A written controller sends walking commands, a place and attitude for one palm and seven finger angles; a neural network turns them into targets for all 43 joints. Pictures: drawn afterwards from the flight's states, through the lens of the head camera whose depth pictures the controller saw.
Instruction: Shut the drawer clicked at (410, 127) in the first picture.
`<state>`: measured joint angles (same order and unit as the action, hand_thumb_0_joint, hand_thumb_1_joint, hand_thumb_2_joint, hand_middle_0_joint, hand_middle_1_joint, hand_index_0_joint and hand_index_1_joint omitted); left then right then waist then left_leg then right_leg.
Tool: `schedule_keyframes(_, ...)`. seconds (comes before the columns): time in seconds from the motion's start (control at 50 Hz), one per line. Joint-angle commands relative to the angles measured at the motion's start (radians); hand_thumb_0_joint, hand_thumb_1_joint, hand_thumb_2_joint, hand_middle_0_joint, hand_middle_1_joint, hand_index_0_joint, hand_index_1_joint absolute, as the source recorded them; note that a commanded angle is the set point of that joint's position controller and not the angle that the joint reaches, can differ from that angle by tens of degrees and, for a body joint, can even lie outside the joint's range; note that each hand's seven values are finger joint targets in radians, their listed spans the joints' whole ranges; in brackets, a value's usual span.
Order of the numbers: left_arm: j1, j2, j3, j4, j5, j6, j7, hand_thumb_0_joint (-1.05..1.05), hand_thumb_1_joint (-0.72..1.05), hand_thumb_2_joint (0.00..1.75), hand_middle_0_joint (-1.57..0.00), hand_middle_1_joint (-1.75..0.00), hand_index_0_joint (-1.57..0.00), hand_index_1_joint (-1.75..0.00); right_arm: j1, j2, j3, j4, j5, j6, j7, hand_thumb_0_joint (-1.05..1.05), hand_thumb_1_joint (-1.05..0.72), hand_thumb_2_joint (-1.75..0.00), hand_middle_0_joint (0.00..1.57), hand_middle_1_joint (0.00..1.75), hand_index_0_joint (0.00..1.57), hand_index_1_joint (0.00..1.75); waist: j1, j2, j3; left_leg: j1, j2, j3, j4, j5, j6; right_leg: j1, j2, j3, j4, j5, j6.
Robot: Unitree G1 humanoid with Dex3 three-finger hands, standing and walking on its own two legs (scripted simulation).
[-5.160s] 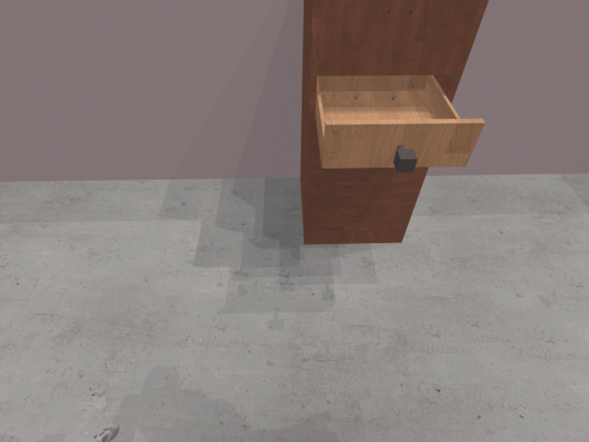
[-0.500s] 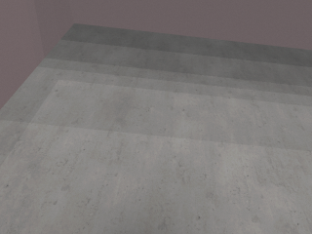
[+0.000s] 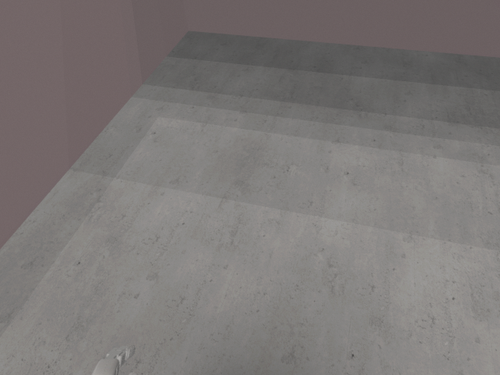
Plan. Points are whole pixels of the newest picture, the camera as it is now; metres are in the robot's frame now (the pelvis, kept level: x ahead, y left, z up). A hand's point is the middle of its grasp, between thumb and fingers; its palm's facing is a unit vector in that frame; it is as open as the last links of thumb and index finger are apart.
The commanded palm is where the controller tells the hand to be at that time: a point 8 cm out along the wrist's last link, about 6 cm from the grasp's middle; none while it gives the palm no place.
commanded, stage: turn to face it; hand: left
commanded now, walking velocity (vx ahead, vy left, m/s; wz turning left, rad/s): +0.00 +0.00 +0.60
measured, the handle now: out of the picture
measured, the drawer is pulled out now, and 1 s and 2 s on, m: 0.24 0.24 0.24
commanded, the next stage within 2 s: none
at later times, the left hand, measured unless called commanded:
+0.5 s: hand out of the picture -0.09 +0.21 -0.18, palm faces +0.40 -0.88 -0.25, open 7.4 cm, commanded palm none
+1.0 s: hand out of the picture +0.01 +0.25 -0.13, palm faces +0.57 -0.77 -0.29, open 7.4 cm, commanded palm none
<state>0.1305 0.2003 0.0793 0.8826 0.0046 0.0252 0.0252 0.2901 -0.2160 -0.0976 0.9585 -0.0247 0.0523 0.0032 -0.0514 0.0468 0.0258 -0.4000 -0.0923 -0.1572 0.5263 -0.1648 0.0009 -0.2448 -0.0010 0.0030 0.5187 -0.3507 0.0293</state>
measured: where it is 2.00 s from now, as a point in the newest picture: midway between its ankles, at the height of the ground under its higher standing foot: outside the picture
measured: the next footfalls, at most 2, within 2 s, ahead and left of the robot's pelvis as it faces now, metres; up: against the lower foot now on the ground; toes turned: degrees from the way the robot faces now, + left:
left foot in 0.50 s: -0.03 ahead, +0.13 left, +0.00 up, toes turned +25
right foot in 0.98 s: +0.11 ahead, -0.06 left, +0.00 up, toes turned +33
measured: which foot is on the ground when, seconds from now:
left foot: down 0.00-0.00, up 0.02-0.48, down 0.50-0.98, up 1.00-1.00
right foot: down 0.00-0.50, up 0.52-0.96, down 0.98-1.00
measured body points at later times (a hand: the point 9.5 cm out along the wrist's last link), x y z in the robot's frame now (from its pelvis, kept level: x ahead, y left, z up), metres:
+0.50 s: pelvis -0.01 +0.02 -0.01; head +0.03 +0.05 +0.44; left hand -0.11 +0.26 -0.16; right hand +0.21 -0.19 -0.13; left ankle -0.06 +0.12 -0.74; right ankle -0.01 -0.12 -0.73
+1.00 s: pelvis +0.01 +0.00 +0.00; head +0.05 +0.00 +0.44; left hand -0.02 +0.29 -0.11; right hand +0.19 -0.19 -0.16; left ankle -0.06 +0.11 -0.72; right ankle +0.08 -0.08 -0.73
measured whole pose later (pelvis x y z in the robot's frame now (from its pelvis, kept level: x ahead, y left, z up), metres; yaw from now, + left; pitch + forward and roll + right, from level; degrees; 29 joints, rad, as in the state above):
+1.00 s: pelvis +0.01 +0.00 +0.00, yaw +36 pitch +0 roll +0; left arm 0.12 0.20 0.05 0.83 0.01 0.01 0.02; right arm 0.25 -0.24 -0.09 0.93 -0.02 0.05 0.01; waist -0.04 0.06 0.06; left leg -0.33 -0.07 -0.15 0.67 -0.38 -0.01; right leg -0.29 -0.02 -0.05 0.57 -0.28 0.01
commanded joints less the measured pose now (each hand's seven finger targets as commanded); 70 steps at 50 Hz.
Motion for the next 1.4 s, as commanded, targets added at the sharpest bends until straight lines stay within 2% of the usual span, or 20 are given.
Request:
schedule_keyframes(0.0, 0.071, 0.236, 0.037, -0.079, 0.013, -0.012, 0.025, 0.00, 0.90, 0.90, -0.20, -0.30, -0.20, -0.30, -0.073, -0.131, -0.040, -0.131, -0.006, -0.019, -0.006, 0.00, -0.90, -0.90, 0.20, 0.30, 0.20, 0.30, 0.072, -0.269, 0.002, -0.262, 0.057, 0.051, 0.513, -0.375, -0.043, 0.035, -0.486, 0.359, -0.347, -0.056, -0.175)
schedule_keyframes(0.04, -0.034, 0.169, 0.026, -0.096, 0.011, -0.025, 0.021, 0.00, 0.90, 0.90, -0.20, -0.30, -0.20, -0.30, -0.039, -0.106, -0.036, -0.095, -0.005, -0.001, 0.008, 0.00, -0.90, -0.90, 0.20, 0.30, 0.20, 0.30, 0.009, -0.233, 0.047, -0.225, 0.093, 0.083, 0.642, -0.261, -0.054, -0.022, -0.354, 0.196, -0.306, 0.082, -0.140)
schedule_keyframes(0.08, -0.015, 0.132, 0.009, -0.091, 0.010, -0.036, 0.012, 0.00, 0.90, 0.90, -0.20, -0.30, -0.20, -0.30, -0.015, -0.102, -0.031, -0.078, -0.002, 0.001, 0.019, 0.00, -0.90, -0.90, 0.20, 0.30, 0.20, 0.30, 0.003, -0.227, 0.053, -0.221, 0.106, 0.128, 0.708, -0.177, -0.075, 0.009, -0.285, 0.048, -0.240, 0.264, -0.121)
schedule_keyframes(0.26, 0.186, 0.190, 0.021, -0.033, 0.025, -0.034, 0.010, 0.00, 0.90, 0.90, -0.20, -0.30, -0.20, -0.30, -0.210, -0.092, -0.007, -0.134, 0.005, 0.006, 0.025, 0.00, -0.90, -0.90, 0.20, 0.30, 0.20, 0.30, 0.099, -0.248, 0.027, -0.189, 0.138, 0.199, 0.486, -0.248, -0.098, 0.168, -0.348, -0.016, -0.171, 0.478, -0.152)
schedule_keyframes(0.36, 0.207, 0.218, 0.031, -0.023, 0.029, -0.026, 0.007, 0.00, 0.90, 0.90, -0.20, -0.30, -0.20, -0.30, -0.243, -0.082, 0.011, -0.151, 0.013, -0.010, 0.025, 0.00, -0.90, -0.90, 0.20, 0.30, 0.20, 0.30, 0.116, -0.303, -0.032, -0.059, 0.117, 0.258, 0.258, -0.278, -0.069, 0.211, -0.365, -0.069, -0.091, 0.647, -0.146)
schedule_keyframes(0.42, 0.189, 0.226, 0.037, -0.017, 0.023, -0.022, 0.004, 0.00, 0.90, 0.90, -0.20, -0.30, -0.20, -0.30, -0.174, -0.107, 0.008, -0.143, 0.014, -0.026, 0.020, 0.00, -0.90, -0.90, 0.20, 0.30, 0.20, 0.30, 0.078, -0.266, -0.100, 0.105, 0.094, 0.285, 0.005, -0.142, -0.047, 0.209, -0.348, -0.137, 0.046, 0.677, -0.091)
schedule_keyframes(0.44, 0.183, 0.222, 0.038, -0.020, 0.014, -0.020, 0.001, 0.00, 0.90, 0.90, -0.20, -0.30, -0.20, -0.30, -0.099, -0.145, -0.003, -0.124, 0.009, -0.034, 0.019, 0.00, -0.90, -0.90, 0.20, 0.30, 0.20, 0.30, 0.033, -0.180, -0.151, 0.280, 0.115, 0.256, -0.128, 0.029, -0.028, 0.114, -0.334, -0.176, 0.193, 0.597, -0.046)
schedule_keyframes(0.48, 0.121, 0.121, 0.008, -0.094, 0.008, -0.014, -0.008, 0.00, 0.90, 0.90, -0.20, -0.30, -0.20, -0.30, 0.040, -0.342, -0.050, -0.096, 0.019, -0.043, 0.003, 0.00, -0.90, -0.90, 0.20, 0.30, 0.20, 0.30, -0.046, 0.274, -0.231, 0.573, 0.533, -0.239, -0.109, 0.845, 0.203, -0.372, -0.130, -0.122, 0.593, -0.328, 0.072)
schedule_keyframes(0.5, 0.103, 0.155, 0.013, -0.099, 0.014, -0.002, -0.001, 0.00, 0.90, 0.90, -0.20, -0.30, -0.20, -0.30, 0.049, -0.319, -0.041, -0.084, 0.018, -0.034, 0.002, 0.00, -0.90, -0.90, 0.20, 0.30, 0.20, 0.30, -0.038, 0.147, -0.221, 0.527, 0.536, -0.130, -0.081, 0.794, 0.241, -0.367, -0.155, -0.050, 0.660, -0.295, 0.057)
schedule_keyframes(0.6, 0.103, 0.146, 0.020, -0.046, 0.012, 0.004, -0.012, 0.00, 0.90, 0.90, -0.20, -0.30, -0.20, -0.30, -0.133, -0.213, -0.006, -0.126, 0.010, -0.047, -0.018, 0.00, -0.90, -0.90, 0.20, 0.30, 0.20, 0.30, 0.042, 0.127, -0.052, 0.308, 0.317, -0.001, -0.125, 0.615, 0.141, -0.327, -0.123, -0.020, 0.668, -0.058, 0.077)
schedule_keyframes(0.82, -0.007, 0.124, 0.010, -0.112, 0.003, 0.001, -0.004, 0.00, 0.90, 0.90, -0.20, -0.30, -0.20, -0.30, -0.078, -0.219, -0.023, -0.120, -0.001, -0.036, -0.013, 0.00, -0.90, -0.90, 0.20, 0.30, 0.20, 0.30, 0.025, 0.122, -0.034, 0.222, 0.295, -0.188, -0.138, 0.384, 0.172, -0.191, -0.048, -0.007, 0.324, -0.070, 0.072)
schedule_keyframes(0.9, 0.074, 0.122, 0.012, -0.099, -0.005, -0.018, 0.001, 0.00, 0.90, 0.90, -0.20, -0.30, -0.20, -0.30, -0.103, -0.212, -0.030, -0.129, 0.005, -0.032, -0.013, 0.00, -0.90, -0.90, 0.20, 0.30, 0.20, 0.30, 0.066, 0.105, -0.080, 0.132, 0.251, -0.226, -0.041, 0.377, 0.136, 0.038, -0.013, -0.019, 0.036, 0.070, 0.053)
schedule_keyframes(0.92, 0.116, 0.150, 0.018, -0.093, -0.002, -0.030, 0.004, 0.00, 0.90, 0.90, -0.20, -0.30, -0.20, -0.30, -0.106, -0.190, -0.027, -0.134, 0.012, -0.034, -0.010, 0.00, -0.90, -0.90, 0.20, 0.30, 0.20, 0.30, 0.091, 0.033, -0.096, 0.058, 0.207, -0.202, 0.018, 0.259, 0.091, 0.165, -0.048, 0.003, -0.120, 0.184, 0.049)
schedule_keyframes(0.96, 0.160, 0.296, 0.043, -0.092, 0.018, -0.040, 0.015, 0.00, 0.90, 0.90, -0.20, -0.30, -0.20, -0.30, -0.069, -0.102, -0.015, -0.163, 0.017, -0.036, -0.007, 0.00, -0.90, -0.90, 0.20, 0.30, 0.20, 0.30, 0.104, -0.372, -0.140, -0.223, 0.001, 0.084, 0.431, -0.467, -0.052, 0.318, -0.510, 0.399, -0.220, 0.429, -0.136)
schedule_keyframes(0.98, 0.147, 0.274, 0.034, -0.105, 0.013, -0.031, 0.015, 0.00, 0.90, 0.90, -0.20, -0.30, -0.20, -0.30, -0.078, -0.145, -0.027, -0.157, 0.007, -0.027, -0.007, 0.00, -0.90, -0.90, 0.20, 0.30, 0.20, 0.30, 0.097, -0.240, -0.104, -0.185, 0.059, 0.043, 0.599, -0.449, -0.040, 0.177, -0.505, 0.332, -0.213, 0.370, -0.188)
schedule_keyframes(1.02, 0.009, 0.194, 0.022, -0.130, 0.010, -0.029, 0.018, 0.00, 0.90, 0.90, -0.20, -0.30, -0.20, -0.30, -0.045, -0.134, -0.033, -0.111, 0.004, -0.005, 0.007, 0.00, -0.90, -0.90, 0.20, 0.30, 0.20, 0.30, 0.032, -0.242, -0.020, -0.173, 0.101, 0.059, 0.706, -0.307, -0.049, 0.048, -0.388, 0.208, -0.258, 0.160, -0.141)
schedule_keyframes(1.08, 0.004, 0.151, 0.003, -0.126, 0.011, -0.037, 0.010, 0.00, 0.90, 0.90, -0.20, -0.30, -0.20, -0.30, -0.036, -0.117, -0.021, -0.087, 0.001, 0.003, 0.024, 0.00, -0.90, -0.90, 0.20, 0.30, 0.20, 0.30, 0.023, -0.244, 0.022, -0.177, 0.122, 0.122, 0.736, -0.192, -0.074, 0.036, -0.307, 0.016, -0.224, 0.268, -0.119)
schedule_keyframes(1.28, 0.149, 0.225, 0.028, -0.058, 0.028, -0.024, 0.007, 0.00, 0.90, 0.90, -0.20, -0.30, -0.20, -0.30, -0.180, -0.080, 0.005, -0.126, 0.014, -0.009, 0.030, 0.00, -0.90, -0.90, 0.20, 0.30, 0.20, 0.30, 0.101, -0.279, -0.029, -0.062, 0.126, 0.247, 0.301, -0.276, -0.076, 0.170, -0.371, -0.085, -0.128, 0.489, -0.151)
schedule_keyframes(1.34, 0.144, 0.237, 0.036, -0.049, 0.026, -0.017, 0.005, 0.00, 0.90, 0.90, -0.20, -0.30, -0.20, -0.30, -0.130, -0.089, 0.007, -0.123, 0.015, -0.023, 0.026, 0.00, -0.90, -0.90, 0.20, 0.30, 0.20, 0.30, 0.079, -0.260, -0.083, 0.054, 0.109, 0.280, 0.105, -0.196, -0.058, 0.181, -0.375, -0.142, -0.015, 0.538, -0.110)
schedule_keyframes(1.38, 0.145, 0.208, 0.032, -0.054, 0.010, -0.009, -0.002, 0.00, 0.90, 0.90, -0.20, -0.30, -0.20, -0.30, -0.021, -0.176, -0.015, -0.100, 0.009, -0.038, 0.023, 0.00, -0.90, -0.90, 0.20, 0.30, 0.20, 0.30, 0.011, -0.070, -0.154, 0.342, 0.172, 0.175, -0.112, 0.093, -0.018, -0.009, -0.315, -0.201, 0.242, 0.361, -0.020)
